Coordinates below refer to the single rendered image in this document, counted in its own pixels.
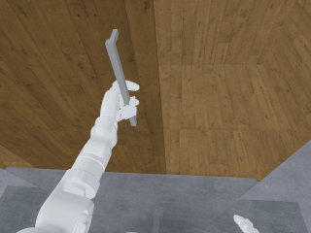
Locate handle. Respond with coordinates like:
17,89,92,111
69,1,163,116
105,29,138,126

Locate robot left upper arm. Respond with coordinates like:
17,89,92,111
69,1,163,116
17,190,94,233

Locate left robot forearm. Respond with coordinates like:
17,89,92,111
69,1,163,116
35,116,118,227

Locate right robot hand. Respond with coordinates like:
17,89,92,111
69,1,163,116
233,215,259,233

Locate left robot hand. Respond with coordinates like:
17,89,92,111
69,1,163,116
100,80,140,121

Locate wardrobe door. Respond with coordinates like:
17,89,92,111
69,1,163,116
0,145,28,163
0,0,166,175

